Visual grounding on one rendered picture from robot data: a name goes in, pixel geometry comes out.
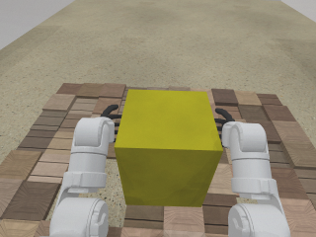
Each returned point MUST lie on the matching robot left forearm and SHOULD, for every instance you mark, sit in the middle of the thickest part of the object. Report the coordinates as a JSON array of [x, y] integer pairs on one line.
[[87, 164]]

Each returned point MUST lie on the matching robot right forearm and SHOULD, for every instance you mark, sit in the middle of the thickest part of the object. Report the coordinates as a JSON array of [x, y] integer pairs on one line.
[[249, 152]]

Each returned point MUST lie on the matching carton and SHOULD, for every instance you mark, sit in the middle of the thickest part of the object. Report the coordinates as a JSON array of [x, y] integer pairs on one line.
[[167, 147]]

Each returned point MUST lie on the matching robot right upper arm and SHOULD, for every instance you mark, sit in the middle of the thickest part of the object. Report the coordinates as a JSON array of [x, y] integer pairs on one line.
[[256, 220]]

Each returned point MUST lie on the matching right robot hand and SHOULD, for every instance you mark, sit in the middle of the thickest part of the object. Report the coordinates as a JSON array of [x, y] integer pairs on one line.
[[228, 117]]

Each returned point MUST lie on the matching left robot hand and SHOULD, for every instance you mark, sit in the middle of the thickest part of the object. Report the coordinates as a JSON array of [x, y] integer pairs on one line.
[[106, 114]]

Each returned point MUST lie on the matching robot left upper arm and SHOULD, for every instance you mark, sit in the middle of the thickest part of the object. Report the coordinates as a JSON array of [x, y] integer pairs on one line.
[[80, 217]]

